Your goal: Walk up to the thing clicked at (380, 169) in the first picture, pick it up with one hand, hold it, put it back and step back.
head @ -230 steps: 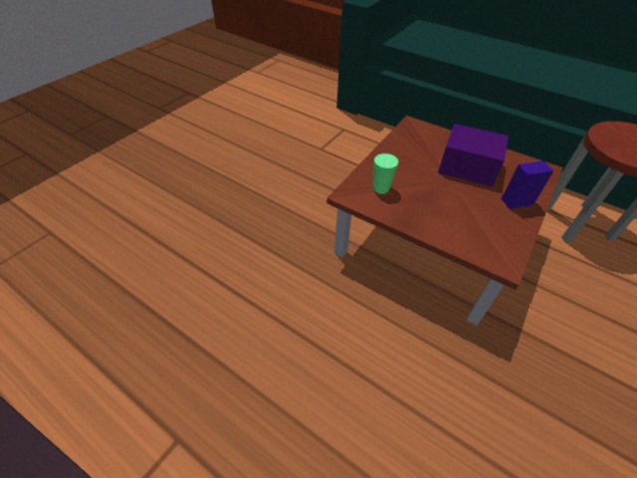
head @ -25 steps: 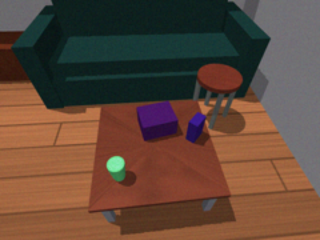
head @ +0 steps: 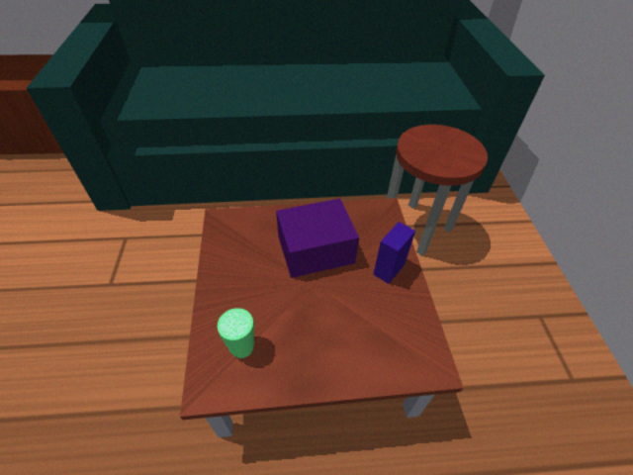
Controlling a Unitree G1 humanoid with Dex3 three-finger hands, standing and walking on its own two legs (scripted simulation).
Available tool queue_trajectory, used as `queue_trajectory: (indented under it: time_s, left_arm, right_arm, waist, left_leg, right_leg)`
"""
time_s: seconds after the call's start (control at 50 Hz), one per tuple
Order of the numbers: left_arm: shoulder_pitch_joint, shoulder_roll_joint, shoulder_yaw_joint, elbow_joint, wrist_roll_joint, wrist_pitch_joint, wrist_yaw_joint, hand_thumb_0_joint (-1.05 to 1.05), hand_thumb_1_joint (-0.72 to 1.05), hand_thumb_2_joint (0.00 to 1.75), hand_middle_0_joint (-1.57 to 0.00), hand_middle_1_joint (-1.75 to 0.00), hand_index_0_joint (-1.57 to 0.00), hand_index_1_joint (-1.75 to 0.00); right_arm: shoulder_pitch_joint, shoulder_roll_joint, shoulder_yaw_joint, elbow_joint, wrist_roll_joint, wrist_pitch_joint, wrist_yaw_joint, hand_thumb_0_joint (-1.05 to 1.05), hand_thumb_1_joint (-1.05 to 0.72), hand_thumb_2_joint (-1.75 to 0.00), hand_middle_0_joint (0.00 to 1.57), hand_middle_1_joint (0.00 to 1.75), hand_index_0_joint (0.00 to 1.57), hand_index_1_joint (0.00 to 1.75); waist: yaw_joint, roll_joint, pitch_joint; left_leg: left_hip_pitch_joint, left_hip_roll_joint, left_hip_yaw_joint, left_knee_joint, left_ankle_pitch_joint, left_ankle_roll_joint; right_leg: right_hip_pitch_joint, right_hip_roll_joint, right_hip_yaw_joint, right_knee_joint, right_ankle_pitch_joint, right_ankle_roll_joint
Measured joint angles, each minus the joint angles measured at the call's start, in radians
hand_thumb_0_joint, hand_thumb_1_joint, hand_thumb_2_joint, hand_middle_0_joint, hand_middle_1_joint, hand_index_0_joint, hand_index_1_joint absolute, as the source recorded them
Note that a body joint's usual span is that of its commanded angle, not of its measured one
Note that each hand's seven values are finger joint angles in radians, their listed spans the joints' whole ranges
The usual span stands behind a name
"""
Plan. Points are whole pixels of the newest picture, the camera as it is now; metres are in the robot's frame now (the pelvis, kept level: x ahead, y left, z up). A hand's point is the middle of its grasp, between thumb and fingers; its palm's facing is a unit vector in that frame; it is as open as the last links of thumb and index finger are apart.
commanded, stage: stand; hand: left
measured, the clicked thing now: (238, 336) +0.49 +0.20 -0.40
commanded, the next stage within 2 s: go down in 1.84 s
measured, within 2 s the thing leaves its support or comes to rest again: neither
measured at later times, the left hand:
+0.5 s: hand out of the picture +0.06 +0.26 -0.16, palm faces -0.02 -0.94 -0.34, open 7.4 cm
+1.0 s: hand out of the picture +0.05 +0.27 -0.16, palm faces -0.02 -0.94 -0.34, open 7.4 cm
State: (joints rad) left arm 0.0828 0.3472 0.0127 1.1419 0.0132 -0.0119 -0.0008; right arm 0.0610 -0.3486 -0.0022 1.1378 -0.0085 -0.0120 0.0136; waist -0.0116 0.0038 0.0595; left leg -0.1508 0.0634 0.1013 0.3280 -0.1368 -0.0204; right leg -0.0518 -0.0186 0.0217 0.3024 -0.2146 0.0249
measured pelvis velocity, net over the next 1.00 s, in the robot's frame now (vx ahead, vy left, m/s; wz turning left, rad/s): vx -0.01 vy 0.01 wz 0.03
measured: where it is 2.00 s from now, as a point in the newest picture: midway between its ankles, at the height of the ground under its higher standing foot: outside the picture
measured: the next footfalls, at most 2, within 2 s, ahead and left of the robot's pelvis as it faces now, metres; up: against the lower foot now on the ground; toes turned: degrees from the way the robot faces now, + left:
none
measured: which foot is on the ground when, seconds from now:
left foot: down 0.00-1.00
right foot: down 0.00-1.00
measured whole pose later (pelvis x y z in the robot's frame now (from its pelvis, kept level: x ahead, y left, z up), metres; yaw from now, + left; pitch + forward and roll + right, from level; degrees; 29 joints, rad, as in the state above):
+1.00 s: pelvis -0.01 +0.01 +0.00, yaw +1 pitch -2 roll +0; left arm 0.13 0.35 0.00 1.12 0.02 -0.01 0.00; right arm 0.10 -0.35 -0.01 1.14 -0.01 -0.01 0.02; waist -0.01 0.00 0.05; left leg -0.16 0.04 0.08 0.34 -0.13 0.00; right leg -0.05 -0.04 0.00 0.31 -0.21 0.04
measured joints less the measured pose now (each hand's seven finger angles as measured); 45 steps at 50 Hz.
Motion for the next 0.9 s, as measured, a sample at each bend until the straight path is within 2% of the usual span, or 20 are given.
queue_trajectory:
  time_s: [0.9]
  left_arm:
    - [0.051,0.003,-0.011,-0.015,0.005,0.002,-0.001,0.01,0.91,0.9,-0.21,-0.3,-0.2,-0.3]
  right_arm:
    - [0.037,-0.001,-0.007,0.003,0.0,0.002,0.006,0.0,-0.9,-0.9,0.2,0.3,0.2,0.3]
  waist:
    - [0.001,-0.004,-0.009]
  left_leg:
    - [-0.012,-0.027,-0.014,0.004,0.008,0.02]
  right_leg:
    - [-0.003,-0.025,-0.016,0.004,0.002,0.017]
